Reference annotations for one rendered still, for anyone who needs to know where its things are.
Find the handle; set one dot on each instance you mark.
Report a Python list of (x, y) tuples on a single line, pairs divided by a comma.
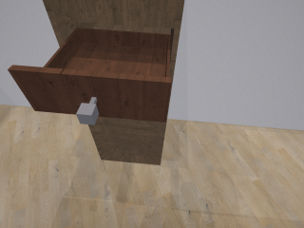
[(88, 113)]

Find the drawer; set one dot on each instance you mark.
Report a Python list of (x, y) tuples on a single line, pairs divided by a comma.
[(127, 71)]

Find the cabinet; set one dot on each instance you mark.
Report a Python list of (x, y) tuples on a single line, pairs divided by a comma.
[(116, 139)]

